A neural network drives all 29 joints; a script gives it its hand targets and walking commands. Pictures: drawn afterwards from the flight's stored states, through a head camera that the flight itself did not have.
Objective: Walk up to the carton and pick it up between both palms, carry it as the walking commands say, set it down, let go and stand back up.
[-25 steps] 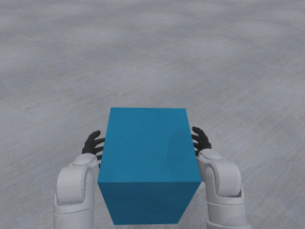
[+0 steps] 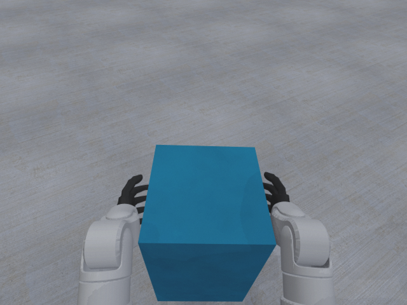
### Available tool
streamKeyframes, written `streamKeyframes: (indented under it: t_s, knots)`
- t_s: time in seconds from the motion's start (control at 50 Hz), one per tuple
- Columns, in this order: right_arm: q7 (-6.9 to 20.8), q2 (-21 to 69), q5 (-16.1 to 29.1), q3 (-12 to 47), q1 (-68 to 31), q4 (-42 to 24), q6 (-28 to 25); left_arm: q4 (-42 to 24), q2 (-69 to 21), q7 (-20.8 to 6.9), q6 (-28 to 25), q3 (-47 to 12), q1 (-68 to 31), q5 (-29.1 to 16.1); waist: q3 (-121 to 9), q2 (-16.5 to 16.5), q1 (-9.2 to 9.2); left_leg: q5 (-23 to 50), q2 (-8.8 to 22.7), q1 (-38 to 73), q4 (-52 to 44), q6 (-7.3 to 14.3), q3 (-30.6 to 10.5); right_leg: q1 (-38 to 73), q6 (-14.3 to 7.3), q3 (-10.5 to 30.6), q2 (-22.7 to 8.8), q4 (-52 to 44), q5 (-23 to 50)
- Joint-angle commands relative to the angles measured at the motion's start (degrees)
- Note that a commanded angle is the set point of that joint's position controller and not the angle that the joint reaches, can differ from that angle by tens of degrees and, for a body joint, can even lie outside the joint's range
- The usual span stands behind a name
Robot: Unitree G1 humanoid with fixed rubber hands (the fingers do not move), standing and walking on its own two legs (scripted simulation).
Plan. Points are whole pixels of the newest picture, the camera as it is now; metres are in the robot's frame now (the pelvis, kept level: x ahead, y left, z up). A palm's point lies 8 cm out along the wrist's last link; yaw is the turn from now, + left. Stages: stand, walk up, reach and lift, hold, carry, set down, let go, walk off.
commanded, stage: carry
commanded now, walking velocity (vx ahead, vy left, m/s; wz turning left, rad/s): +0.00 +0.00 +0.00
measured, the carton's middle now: (202, 229) +0.28 +0.00 +0.00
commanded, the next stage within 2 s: none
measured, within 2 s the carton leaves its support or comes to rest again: neither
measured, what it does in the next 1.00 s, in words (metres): walks ahead: left foot, then right foot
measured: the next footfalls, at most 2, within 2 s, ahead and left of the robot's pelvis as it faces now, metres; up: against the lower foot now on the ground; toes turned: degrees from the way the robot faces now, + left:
left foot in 0.26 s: +0.30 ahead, +0.09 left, +0.00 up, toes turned -26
right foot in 0.44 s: +0.17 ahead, -0.10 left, +0.00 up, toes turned -7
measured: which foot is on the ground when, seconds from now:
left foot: up 0.00-0.24, down 0.26-1.00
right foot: down 0.00-0.32, up 0.34-0.42, down 0.44-1.00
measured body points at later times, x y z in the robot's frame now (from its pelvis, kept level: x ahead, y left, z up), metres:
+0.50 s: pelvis +0.22 +0.02 +0.00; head +0.24 +0.02 +0.45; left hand +0.53 +0.13 +0.07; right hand +0.51 -0.14 +0.07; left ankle +0.28 +0.09 -0.73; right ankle +0.14 -0.09 -0.73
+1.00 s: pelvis +0.23 +0.00 -0.01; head +0.23 +0.00 +0.44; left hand +0.54 +0.11 +0.07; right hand +0.51 -0.17 +0.07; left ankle +0.28 +0.10 -0.73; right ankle +0.14 -0.08 -0.73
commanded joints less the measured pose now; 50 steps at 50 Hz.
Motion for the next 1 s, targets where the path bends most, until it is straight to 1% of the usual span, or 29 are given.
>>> streamKeyframes:
  t_s: [0.0, 0.04, 0.08, 0.12, 0.14, 0.18, 0.2, 0.22, 0.24, 0.26, 0.28, 0.3, 0.32, 0.34, 0.36, 0.38, 0.4, 0.42, 0.44, 0.46, 0.48, 0.5, 0.52, 0.56, 0.58, 0.72, 0.76, 0.88, 0.98]
  knots:
    - [14.4, 61.5, 23.4, 40.5, -24.5, -5.3, -1.4, -8.9, -60.2, -15.7, -2.8, -39.1, -28.4, -25.6, -21.6, -5.0, -0.06, 1.7, 2.8, -11.3, -6.8, -0.3, -1.8, 26.8, -3.6, 19.5, -17.9, -10.2, 24.9]
    - [13.7, 61.5, 22.8, 40.4, -22.3, -5.5, -2.1, -10.7, -58.9, -16.1, -3.0, -39.3, -27.9, -26.2, -20.9, -6.5, -0.04, 2.4, 1.0, -9.6, -14.2, -1.0, 1.0, 26.4, -3.3, 15.0, -16.1, -9.4, 32.8]
    - [13.1, 61.0, 22.4, 40.7, -20.9, -5.8, -2.2, -11.4, -57.5, -16.3, -2.9, -39.2, -27.0, -26.1, -20.2, -8.1, -0.25, 7.4, -0.6, -8.6, -20.7, -1.3, 3.4, 26.8, -2.6, 10.6, -14.4, -8.1, 41.0]
    - [12.8, 60.4, 22.4, 41.2, -20.4, -6.5, -1.8, -11.4, -56.6, -16.5, -2.5, -38.8, -25.7, -25.7, -19.4, -9.8, -0.4, 13.5, -2.1, -6.7, -26.2, -1.5, 5.1, 26.9, -1.4, 7.4, -12.9, -7.1, 47.8]
    - [12.8, 59.9, 22.5, 41.4, -20.6, -7.0, -1.6, -11.4, -56.3, -16.5, -2.4, -38.5, -25.1, -25.4, -19.1, -10.1, -0.37, 16.3, -2.6, -5.8, -28.5, -1.4, 5.7, 27.0, -1.0, 6.2, -12.3, -6.6, 48.8]
    - [13.2, 59.0, 22.8, 41.5, -21.0, -7.2, -0.9, -10.9, -56.2, -16.3, -2.0, -38.3, -24.2, -24.6, -18.5, -9.6, -0.31, 21.7, -3.2, -3.6, -33.5, -1.4, 6.6, 26.9, -0.3, 4.5, -11.5, -4.7, 45.9]
    - [13.5, 58.6, 22.9, 41.5, -21.0, -6.8, -0.6, -10.5, -56.1, -16.1, -1.9, -38.2, -24.1, -24.2, -18.3, -8.5, -0.63, 25.7, -3.3, -0.7, -37.5, -1.2, 7.3, 25.9, 0.5, 3.4, -10.6, -2.4, 42.3]
    - [13.8, 58.4, 22.9, 41.4, -20.9, -6.1, -0.3, -9.8, -56.0, -15.9, -1.7, -38.3, -24.4, -23.8, -18.5, -6.6, -1.31, 31.7, -3.2, 4.5, -43.5, -1.0, 8.3, 23.6, 2.0, 2.1, -9.4, 1.6, 37.4]
    - [14.1, 58.0, 22.9, 41.2, -21.0, -5.1, 0.0, -8.8, -55.7, -15.9, -1.6, -38.3, -24.2, -23.2, -19.0, -4.3, -1.93, 39.4, -1.0, 11.5, -46.6, -0.5, 7.0, 19.2, 4.0, 2.3, -8.3, 4.7, 30.4]
    - [14.5, 57.1, 23.0, 40.5, -21.1, -4.1, 0.3, -7.9, -55.6, -15.8, -1.5, -38.1, -23.7, -22.7, -21.6, -0.8, -1.94, 56.4, 5.1, 20.1, -42.3, 0.8, 1.6, 13.1, 5.8, 2.9, -6.5, 8.5, 18.0]
    - [14.7, 57.1, 23.2, 39.9, -19.3, -2.3, 0.3, -7.6, -55.2, -15.7, -1.0, -38.3, -24.6, -22.8, -25.6, 6.3, -2.24, 74.3, 13.6, 30.7, -36.9, 6.2, -6.6, 4.6, 7.5, 6.3, -4.6, 13.6, 0.4]
    - [14.8, 57.2, 23.2, 39.7, -17.3, -0.8, 0.2, -7.2, -54.9, -15.5, -0.6, -38.2, -24.6, -22.5, -28.3, 10.6, -2.67, 76.5, 18.7, 35.3, -38.3, 10.7, -13.9, -0.5, 8.0, 8.8, -1.8, 17.7, -16.8]
    - [15.0, 57.5, 23.3, 39.5, -17.8, -0.3, 0.0, -7.0, -55.1, -15.5, -0.8, -38.1, -25.3, -22.3, -28.1, 8.8, -2.33, 73.7, 18.7, 34.5, -39.5, 11.6, -13.4, -1.9, 7.5, 11.2, -1.9, 16.7, -22.3]
    - [14.9, 58.2, 23.1, 39.4, -19.4, -0.9, -0.4, -7.2, -55.8, -15.5, -1.2, -38.4, -26.4, -22.7, -28.2, 7.2, -2.05, 67.4, 17.5, 33.8, -40.0, 10.7, -11.4, -2.1, 6.9, 12.2, -2.7, 11.9, -23.0]
    - [14.9, 58.8, 23.2, 39.7, -21.4, -2.3, -0.7, -8.3, -56.8, -15.5, -1.5, -39.1, -28.1, -23.5, -27.2, 6.6, -1.74, 60.7, 15.7, 30.0, -40.8, 8.5, -8.3, 0.9, 6.9, 11.7, -3.5, 4.7, -20.4]
    - [14.8, 59.1, 23.6, 40.0, -23.5, -3.9, -1.0, -9.1, -57.8, -15.3, -1.9, -39.5, -29.1, -24.0, -27.2, 7.1, -1.45, 54.1, 13.3, 26.2, -41.3, 5.4, -5.4, 5.4, 7.2, 10.4, -3.6, -1.3, -13.8]
    - [14.7, 59.4, 23.8, 40.2, -24.4, -4.9, -1.2, -10.0, -58.7, -15.1, -2.1, -39.8, -29.5, -24.3, -27.6, 6.9, -1.52, 47.9, 11.6, 23.5, -41.6, 3.5, -3.9, 9.1, 7.4, 9.8, -3.9, -3.6, -7.4]
    - [14.5, 59.3, 23.5, 40.1, -23.8, -4.6, -1.2, -9.9, -59.0, -15.0, -2.1, -39.8, -29.1, -24.3, -28.0, 5.3, -1.62, 42.8, 10.6, 20.5, -41.7, 2.2, -2.7, 12.5, 7.6, 10.1, -5.3, -3.5, -2.2]
    - [14.5, 59.0, 23.3, 40.3, -23.4, -4.1, -1.2, -9.2, -59.1, -15.1, -2.2, -39.5, -28.1, -24.1, -27.5, 2.7, -1.51, 40.7, 9.6, 19.1, -40.6, 1.3, -1.2, 13.0, 7.6, 11.3, -7.2, -2.8, 2.3]
    - [14.6, 58.7, 23.4, 40.4, -23.2, -4.0, -1.1, -8.8, -58.7, -15.2, -2.2, -39.3, -27.7, -23.9, -26.3, -0.8, -1.53, 42.9, 8.7, 18.3, -38.2, 0.7, 0.0, 13.0, 7.3, 11.7, -8.6, -0.6, 11.0]
    - [14.5, 58.7, 23.2, 40.4, -22.6, -3.4, -1.0, -8.2, -58.4, -15.3, -2.0, -39.2, -26.7, -23.9, -25.8, -1.4, -1.52, 46.4, 8.2, 17.3, -36.6, 0.5, 0.3, 13.6, 7.0, 11.5, -9.0, 0.9, 17.3]
    - [14.6, 58.4, 23.0, 40.3, -22.2, -3.1, -0.9, -7.6, -58.1, -15.3, -2.0, -39.1, -26.0, -23.7, -25.7, -1.0, -1.42, 49.0, 8.1, 16.8, -35.4, 0.4, 0.5, 13.9, 6.9, 11.2, -9.0, 1.7, 20.4]
    - [14.6, 58.2, 22.9, 40.2, -22.1, -3.0, -0.9, -7.1, -57.8, -15.3, -1.9, -39.0, -25.5, -23.5, -26.2, -0.7, -1.28, 51.2, 8.0, 16.9, -34.5, 0.5, 0.5, 13.8, 6.9, 11.1, -8.9, 2.3, 21.9]
    - [14.7, 58.2, 22.7, 40.0, -22.0, -2.2, -0.8, -6.5, -57.5, -15.3, -1.9, -38.8, -25.5, -23.2, -26.2, -0.5, -1.12, 53.1, 7.9, 16.9, -33.4, 0.9, 0.8, 13.5, 6.9, 10.9, -8.6, 2.8, 23.0]
    - [14.7, 58.2, 22.6, 39.9, -22.2, -2.0, -0.8, -6.3, -57.4, -15.4, -1.9, -38.8, -25.9, -23.3, -25.9, -0.5, -1.09, 52.7, 7.8, 16.7, -33.2, 0.9, 1.1, 13.3, 6.9, 10.8, -8.5, 2.8, 23.2]
    - [14.5, 58.7, 22.2, 39.6, -23.4, -1.1, -1.2, -5.3, -57.4, -16.0, -2.1, -38.4, -27.6, -23.6, -23.8, -2.1, -1.03, 43.5, 6.3, 13.5, -31.7, 0.8, 2.4, 14.2, 5.6, 10.7, -9.5, 3.2, 28.7]
    - [14.4, 58.7, 22.2, 39.5, -23.8, -0.9, -1.3, -4.9, -57.4, -16.1, -2.3, -38.1, -27.7, -23.5, -23.4, -2.5, -1.02, 41.3, 6.0, 12.8, -31.5, 0.8, 2.7, 14.2, 5.3, 10.5, -9.7, 3.5, 29.2]
    - [14.6, 58.8, 22.4, 39.3, -25.0, -0.6, -1.9, -4.3, -57.4, -16.1, -3.0, -37.5, -28.1, -22.8, -22.3, -2.4, -1.03, 37.0, 5.9, 12.2, -31.5, 1.0, 2.7, 12.9, 4.5, 10.1, -9.6, 3.6, 24.9]
    - [14.7, 58.6, 22.5, 39.0, -25.5, 0.0, -2.1, -3.8, -57.2, -16.1, -3.3, -37.2, -28.4, -22.5, -21.2, -2.0, -1.1, 32.9, 6.1, 11.9, -32.3, 1.1, 2.4, 11.2, 4.0, 10.2, -9.3, 2.9, 17.6]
